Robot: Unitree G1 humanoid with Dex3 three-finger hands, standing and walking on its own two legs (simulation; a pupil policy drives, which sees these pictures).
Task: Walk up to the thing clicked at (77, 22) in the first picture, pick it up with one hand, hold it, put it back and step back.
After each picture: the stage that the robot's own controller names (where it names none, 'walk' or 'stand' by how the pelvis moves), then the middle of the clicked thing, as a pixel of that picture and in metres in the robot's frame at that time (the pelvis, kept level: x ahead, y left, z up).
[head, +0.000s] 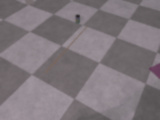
stand; (77, 19) +1.91 +0.00 -0.72
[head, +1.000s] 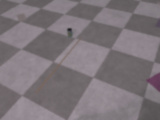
walk; (69, 32) +1.77 +0.21 -0.70
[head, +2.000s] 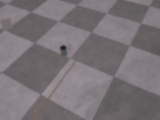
walk; (63, 51) +1.23 +0.24 -0.72
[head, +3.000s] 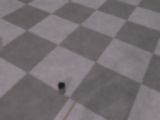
walk; (61, 88) +0.78 +0.17 -0.71
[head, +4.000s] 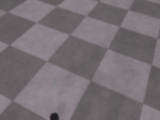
walk; (54, 119) +0.49 +0.16 -0.70
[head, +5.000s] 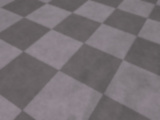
stand; out of the picture +0.39 +0.12 -0.72
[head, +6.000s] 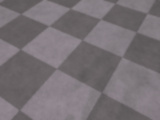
stand; out of the picture +0.36 +0.14 -0.71
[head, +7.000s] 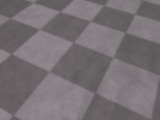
stand; out of the picture +0.36 +0.16 -0.72
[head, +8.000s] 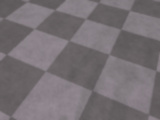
stand; out of the picture +0.35 +0.17 -0.72
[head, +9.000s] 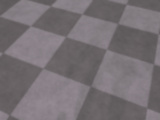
stand; out of the picture +0.35 +0.19 -0.72
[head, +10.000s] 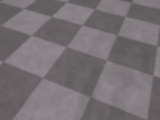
stand; out of the picture +0.33 +0.17 -0.73
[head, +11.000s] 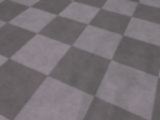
stand; out of the picture +0.34 +0.15 -0.73
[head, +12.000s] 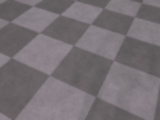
stand; out of the picture +0.34 +0.15 -0.73
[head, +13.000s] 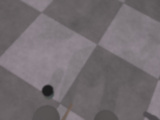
go down; (48, 92) +0.39 +0.16 -0.51
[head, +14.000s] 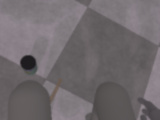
go down; (29, 65) +0.43 +0.21 -0.31
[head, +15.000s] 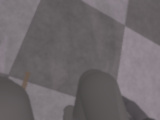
close in; out of the picture +0.40 +0.25 -0.24
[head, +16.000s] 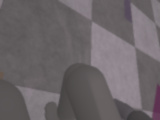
close; out of the picture +0.40 +0.26 -0.22
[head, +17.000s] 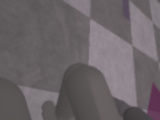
lift; out of the picture +0.38 +0.25 -0.22
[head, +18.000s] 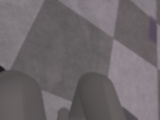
lift; out of the picture +0.32 +0.23 -0.16
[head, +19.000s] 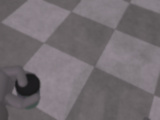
lift; (28, 92) +0.31 +0.17 +0.01
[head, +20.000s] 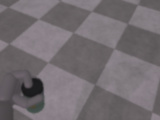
hold; (34, 96) +0.31 +0.16 +0.00
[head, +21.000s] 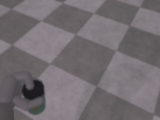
hold; (35, 98) +0.31 +0.16 +0.00
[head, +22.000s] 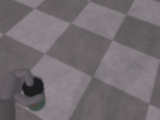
crouch; (35, 95) +0.32 +0.16 -0.04
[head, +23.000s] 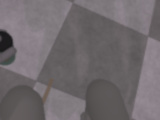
lower; (3, 49) +0.45 +0.22 -0.10
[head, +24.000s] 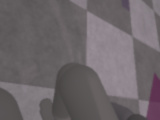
lower; out of the picture +0.38 +0.26 -0.23
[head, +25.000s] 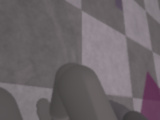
lower; out of the picture +0.37 +0.26 -0.23
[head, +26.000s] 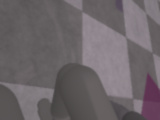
lower; out of the picture +0.37 +0.26 -0.23
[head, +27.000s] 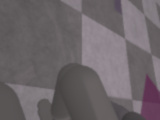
lower; out of the picture +0.36 +0.26 -0.23
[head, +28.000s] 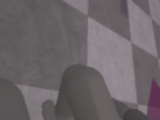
loosen; out of the picture +0.35 +0.25 -0.22
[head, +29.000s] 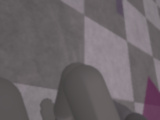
withdraw; out of the picture +0.33 +0.18 -0.25
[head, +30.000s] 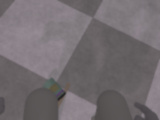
walk; (54, 89) +0.35 +0.12 -0.42
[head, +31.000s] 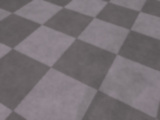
stand; out of the picture +0.28 +0.07 -0.69
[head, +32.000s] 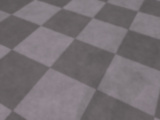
stand; out of the picture +0.30 +0.08 -0.69
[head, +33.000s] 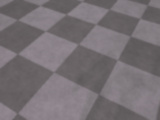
stand; out of the picture +0.30 +0.06 -0.74
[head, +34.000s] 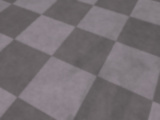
walk; out of the picture +0.36 +0.08 -0.72
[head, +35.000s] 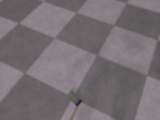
walk; (74, 98) +0.57 +0.05 -0.72
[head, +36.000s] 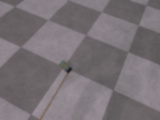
walk; (65, 66) +0.90 +0.10 -0.73
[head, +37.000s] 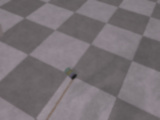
stand; (70, 73) +0.94 +0.08 -0.73
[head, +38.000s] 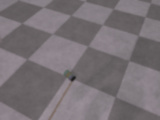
stand; (69, 75) +0.96 +0.08 -0.75
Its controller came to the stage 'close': yes
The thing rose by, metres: 0.71
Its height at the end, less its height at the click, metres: -0.02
